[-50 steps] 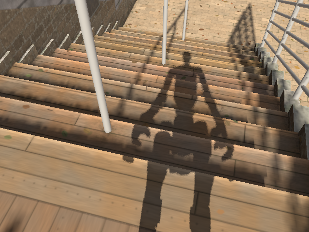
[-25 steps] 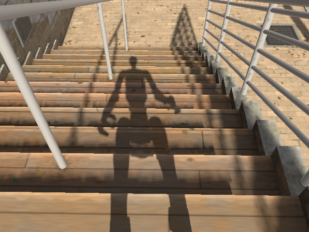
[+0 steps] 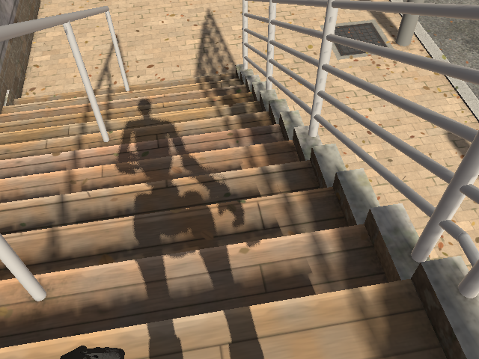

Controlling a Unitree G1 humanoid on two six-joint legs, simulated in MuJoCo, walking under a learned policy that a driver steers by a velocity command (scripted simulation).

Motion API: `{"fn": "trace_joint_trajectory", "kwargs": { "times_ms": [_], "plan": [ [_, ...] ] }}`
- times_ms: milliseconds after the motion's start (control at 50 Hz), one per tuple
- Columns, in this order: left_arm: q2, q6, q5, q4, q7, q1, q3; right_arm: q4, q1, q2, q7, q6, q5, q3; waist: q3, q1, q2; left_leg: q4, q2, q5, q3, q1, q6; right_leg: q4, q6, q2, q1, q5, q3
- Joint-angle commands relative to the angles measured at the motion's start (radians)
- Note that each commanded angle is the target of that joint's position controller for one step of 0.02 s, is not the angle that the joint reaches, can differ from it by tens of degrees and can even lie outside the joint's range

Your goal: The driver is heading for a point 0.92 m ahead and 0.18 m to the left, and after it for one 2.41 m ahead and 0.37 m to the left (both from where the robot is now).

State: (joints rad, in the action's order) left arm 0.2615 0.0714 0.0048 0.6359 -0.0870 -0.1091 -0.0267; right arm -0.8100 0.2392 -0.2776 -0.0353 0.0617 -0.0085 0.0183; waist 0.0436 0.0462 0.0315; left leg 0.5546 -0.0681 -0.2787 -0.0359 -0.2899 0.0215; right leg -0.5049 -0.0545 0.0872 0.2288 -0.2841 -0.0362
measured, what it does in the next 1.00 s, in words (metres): walks ahead: right foot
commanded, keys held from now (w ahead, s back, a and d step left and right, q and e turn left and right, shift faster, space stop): q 0.28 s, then w+q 0.26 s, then w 0.04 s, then w+e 0.42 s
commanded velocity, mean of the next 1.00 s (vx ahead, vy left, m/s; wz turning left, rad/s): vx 0.25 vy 0.00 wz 0.21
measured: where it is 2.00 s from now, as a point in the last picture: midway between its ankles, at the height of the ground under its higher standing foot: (215, 297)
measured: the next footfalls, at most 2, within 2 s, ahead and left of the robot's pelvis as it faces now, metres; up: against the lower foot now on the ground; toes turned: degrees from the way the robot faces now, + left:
right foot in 0.72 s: +0.21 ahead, -0.02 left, +0.00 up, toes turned +19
left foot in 1.16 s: +0.45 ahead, +0.24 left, +0.00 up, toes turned +8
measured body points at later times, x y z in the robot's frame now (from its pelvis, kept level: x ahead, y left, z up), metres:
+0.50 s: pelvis +0.03 +0.06 +0.02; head +0.05 +0.07 +0.47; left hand +0.07 +0.37 -0.09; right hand +0.19 -0.16 -0.09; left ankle +0.00 +0.14 -0.73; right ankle +0.07 -0.09 -0.68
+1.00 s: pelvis +0.23 +0.06 +0.01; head +0.25 +0.06 +0.46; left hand +0.15 +0.27 -0.13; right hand +0.48 -0.10 -0.08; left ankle +0.31 +0.24 -0.69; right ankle +0.18 -0.04 -0.73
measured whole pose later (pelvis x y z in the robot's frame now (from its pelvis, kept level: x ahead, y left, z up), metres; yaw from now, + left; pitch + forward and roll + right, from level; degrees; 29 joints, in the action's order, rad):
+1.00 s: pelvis +0.23 +0.06 +0.01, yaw +13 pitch +1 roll +0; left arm 0.19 0.12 0.05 0.88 -0.06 -0.49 0.01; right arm -0.72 0.09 -0.23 -0.03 0.06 -0.07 0.01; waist 0.01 -0.09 0.01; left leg 0.77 -0.07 -0.20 0.02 -0.57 0.02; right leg -0.26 -0.09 0.10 0.02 -0.25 -0.08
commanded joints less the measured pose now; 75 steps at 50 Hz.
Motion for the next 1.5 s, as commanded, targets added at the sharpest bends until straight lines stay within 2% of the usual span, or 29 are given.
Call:
{"fn": "trace_joint_trajectory", "kwargs": {
  "times_ms": [20, 80, 160, 260, 280, 300, 320, 360, 400, 460, 600, 720, 740, 760, 780, 800, 880, 980, 1100, 1140, 1160, 1180, 1200, 1220, 1240, 1280, 1340, 1440, 1500],
  "plan": [
    [0.262, 0.009, 0.015, -0.077, 0.078, -0.074, -0.091, 0.142, -0.158, -0.230, 0.028, 0.048, -0.001, 0.065, -0.122, -0.106, 0.006, -0.091, -0.048, 0.291, 0.123, -0.125, -0.152, 0.036, -0.110, -0.136, -0.178, 0.223, -0.077],
    [0.199, 0.009, 0.012, -0.090, 0.116, -0.079, -0.082, 0.133, -0.087, -0.169, 0.056, 0.046, -0.001, 0.046, -0.098, -0.071, -0.059, -0.031, -0.029, 0.219, 0.129, -0.098, -0.166, 0.107, -0.212, -0.222, -0.126, 0.267, -0.148],
    [0.193, 0.018, 0.037, -0.053, 0.139, -0.101, -0.091, 0.116, -0.019, -0.092, 0.034, 0.028, -0.040, 0.022, -0.034, -0.066, -0.128, 0.135, 0.002, -0.154, 0.040, -0.137, -0.074, 0.256, -0.283, -0.458, -0.151, 0.351, -0.264],
    [0.227, 0.017, 0.037, -0.040, 0.132, 0.001, -0.094, 0.141, -0.070, -0.127, -0.040, 0.039, -0.019, 0.042, -0.069, -0.043, -0.101, -0.152, 0.101, 0.240, -0.035, 0.133, -0.139, 0.159, -0.113, -0.295, -0.068, 0.157, -0.034],
    [0.200, 0.012, 0.043, -0.029, 0.126, -0.064, -0.089, 0.157, -0.055, -0.168, -0.040, 0.043, -0.025, 0.058, -0.117, -0.054, -0.030, -0.168, 0.037, 0.464, 0.049, 0.250, -0.209, 0.051, -0.047, -0.236, -0.017, 0.039, 0.046],
    [0.127, 0.013, 0.049, -0.080, 0.122, -0.115, -0.066, 0.181, 0.021, -0.295, -0.010, 0.044, -0.016, 0.094, -0.236, -0.054, 0.161, -0.227, -0.237, 0.667, 0.454, 0.461, -0.447, -0.171, 0.069, -0.099, 0.156, -0.240, 0.154],
    [0.145, 0.018, 0.067, -0.061, 0.110, -0.073, -0.060, 0.143, 0.147, -0.284, 0.007, 0.055, -0.047, 0.103, -0.151, 0.040, 0.065, -0.312, -0.313, 0.341, 0.603, 0.491, -0.459, -0.305, 0.088, -0.088, 0.337, -0.390, -0.016],
    [0.167, 0.008, 0.077, -0.015, 0.118, -0.065, -0.062, 0.101, 0.145, -0.173, 0.014, 0.069, -0.050, 0.078, -0.020, 0.031, 0.065, -0.399, -0.205, -0.184, 0.505, 0.397, -0.320, -0.470, 0.060, -0.146, 0.442, -0.256, -0.059],
    [0.162, 0.007, 0.104, 0.006, 0.112, -0.088, -0.059, 0.125, 0.053, -0.100, 0.012, 0.059, -0.027, 0.042, 0.014, -0.029, 0.090, -0.447, -0.158, -0.195, 0.459, 0.285, -0.278, -0.488, 0.040, -0.149, 0.403, -0.180, -0.041],
    [0.139, -0.002, 0.070, 0.032, 0.100, -0.133, -0.046, 0.168, -0.022, -0.145, 0.012, 0.054, -0.033, 0.052, -0.011, -0.056, 0.070, -0.478, -0.093, -0.111, 0.356, 0.151, -0.256, -0.392, 0.070, -0.129, 0.234, -0.082, 0.004],
    [0.099, 0.013, 0.063, 0.033, 0.082, -0.098, 0.000, 0.176, 0.056, -0.168, -0.022, 0.052, -0.027, 0.075, 0.043, 0.019, 0.037, -0.363, -0.140, -0.168, 0.444, 0.210, -0.313, -0.062, 0.084, -0.122, 0.199, -0.042, 0.039],
    [0.132, 0.063, 0.038, 0.044, 0.054, -0.122, 0.000, 0.117, 0.049, -0.130, -0.006, 0.031, -0.058, 0.056, 0.013, -0.024, 0.055, -0.213, -0.104, -0.069, 0.375, 0.160, -0.254, 0.046, -0.070, -0.099, -0.001, 0.131, 0.050],
    [0.150, 0.073, 0.045, 0.069, 0.056, -0.233, -0.009, 0.130, 0.020, -0.110, -0.003, 0.032, -0.067, 0.051, -0.032, -0.081, -0.012, -0.054, -0.019, -0.026, 0.296, 0.077, -0.216, 0.047, -0.112, -0.113, -0.134, 0.130, -0.005],
    [0.222, 0.076, 0.053, 0.118, 0.064, -0.421, -0.026, 0.193, -0.027, -0.046, -0.015, 0.042, -0.076, 0.036, -0.159, -0.147, -0.260, 0.288, 0.182, -0.110, 0.140, -0.200, -0.100, 0.153, -0.304, -0.290, -0.451, 0.126, -0.392],
    [0.215, 0.073, 0.065, 0.148, 0.053, -0.531, -0.026, 0.181, -0.073, -0.072, -0.025, 0.054, -0.082, 0.041, -0.065, -0.205, -0.193, 0.556, 0.194, -0.296, 0.189, -0.486, -0.077, 0.246, -0.352, -0.412, -0.540, 0.098, -0.667],
    [0.187, 0.076, 0.059, 0.158, 0.046, -0.499, -0.026, 0.172, -0.086, -0.060, -0.014, 0.065, -0.076, 0.036, 0.020, -0.177, -0.080, 0.664, 0.133, -0.243, 0.213, -0.595, -0.095, 0.254, -0.306, -0.434, -0.500, -0.013, -0.605],
    [0.006, 0.057, 0.055, 0.136, 0.049, -0.310, 0.036, 0.144, -0.103, -0.046, 0.013, 0.049, -0.109, 0.030, 0.019, -0.087, -0.074, 0.547, -0.011, -0.052, 0.140, -0.458, -0.086, 0.327, -0.236, -0.302, -0.256, 0.127, -0.368],
    [0.145, 0.062, 0.042, 0.204, 0.021, -0.401, -0.022, 0.178, -0.273, 0.025, 0.002, 0.000, -0.055, -0.013, 0.014, -0.129, -0.073, 0.112, 0.014, 0.120, -0.007, -0.273, 0.024, 0.304, -0.224, -0.219, -0.123, 0.597, -0.191],
    [0.113, 0.036, 0.076, 0.204, -0.016, -0.383, -0.026, 0.182, -0.348, -0.036, 0.002, 0.003, -0.064, 0.001, -0.004, -0.085, -0.127, 0.033, 0.090, 0.264, -0.008, -0.059, -0.049, 0.247, -0.195, -0.235, -0.032, 0.607, -0.263],
    [0.146, 0.036, 0.074, 0.182, -0.013, -0.323, -0.037, 0.125, -0.174, -0.094, 0.018, 0.019, -0.037, 0.026, -0.063, 0.015, -0.087, -0.007, 0.109, 0.304, -0.024, 0.237, -0.101, 0.076, -0.120, -0.176, 0.085, 0.782, -0.227],
    [0.110, 0.045, 0.065, 0.148, -0.013, -0.291, -0.022, 0.079, 0.054, -0.161, 0.034, 0.037, -0.035, 0.049, -0.210, 0.101, 0.005, 0.022, -0.010, 0.432, 0.080, 0.520, -0.204, -0.174, -0.049, -0.087, 0.203, 0.653, -0.192],
    [-0.034, 0.056, 0.070, 0.143, -0.010, -0.444, 0.019, 0.024, 0.301, -0.199, 0.039, 0.045, -0.064, 0.047, -0.441, 0.080, 0.199, 0.011, -0.279, 0.780, 0.361, 0.844, -0.439, -0.558, 0.027, 0.070, 0.344, -0.192, -0.110],
    [-0.029, 0.073, 0.069, 0.151, -0.013, -0.463, 0.014, 0.006, 0.365, -0.130, 0.027, 0.050, -0.077, 0.022, -0.455, 0.088, 0.194, -0.153, -0.418, 0.410, 0.657, 0.847, -0.519, -0.875, 0.030, 0.040, 0.557, -0.355, -0.115],
    [0.064, 0.067, 0.066, 0.154, -0.003, -0.330, -0.010, 0.035, 0.213, -0.094, 0.026, 0.058, -0.062, 0.026, -0.127, 0.078, 0.088, -0.245, -0.377, 0.065, 0.592, 0.531, -0.409, -0.969, 0.009, -0.052, 0.673, -0.239, -0.117],
    [0.078, 0.052, 0.075, 0.158, 0.027, -0.274, -0.011, 0.060, 0.074, -0.012, 0.027, 0.054, -0.038, -0.003, -0.067, 0.031, 0.027, -0.299, -0.332, -0.075, 0.451, 0.330, -0.337, -0.923, -0.011, -0.115, 0.614, -0.142, -0.082],
    [0.013, 0.033, 0.106, 0.151, 0.039, -0.238, 0.017, 0.061, 0.010, 0.063, 0.043, 0.050, -0.036, -0.035, -0.094, -0.033, 0.017, -0.366, -0.261, 0.131, 0.298, 0.188, -0.288, -0.771, -0.004, -0.195, 0.466, -0.052, -0.092],
    [-0.013, 0.016, 0.092, 0.116, 0.014, -0.153, 0.035, 0.032, 0.001, -0.005, 0.072, 0.071, -0.043, -0.001, -0.057, -0.043, 0.014, -0.434, -0.211, 0.226, 0.119, 0.124, -0.276, -0.584, 0.036, -0.215, 0.412, -0.131, -0.031],
    [0.000, -0.017, 0.107, 0.125, -0.034, -0.259, 0.035, -0.031, 0.046, -0.025, 0.031, 0.065, -0.119, 0.004, -0.029, -0.077, -0.008, -0.350, -0.153, 0.234, -0.048, -0.132, -0.258, -0.579, 0.005, -0.192, 0.203, 0.329, -0.005],
    [0.064, -0.011, 0.121, 0.069, -0.020, -0.207, 0.007, -0.049, 0.057, -0.028, 0.031, 0.072, -0.086, -0.005, -0.013, -0.062, 0.012, -0.239, -0.199, 0.100, -0.001, -0.027, -0.263, -0.542, -0.024, -0.196, 0.324, 0.214, -0.018]
  ]
}}
Velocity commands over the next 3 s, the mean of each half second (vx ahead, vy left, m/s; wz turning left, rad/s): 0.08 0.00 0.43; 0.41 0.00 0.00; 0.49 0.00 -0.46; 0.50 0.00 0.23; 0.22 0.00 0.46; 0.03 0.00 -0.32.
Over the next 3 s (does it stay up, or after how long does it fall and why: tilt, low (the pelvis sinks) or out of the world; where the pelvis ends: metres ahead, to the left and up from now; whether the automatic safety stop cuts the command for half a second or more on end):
stays up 0.94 0.04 -0.35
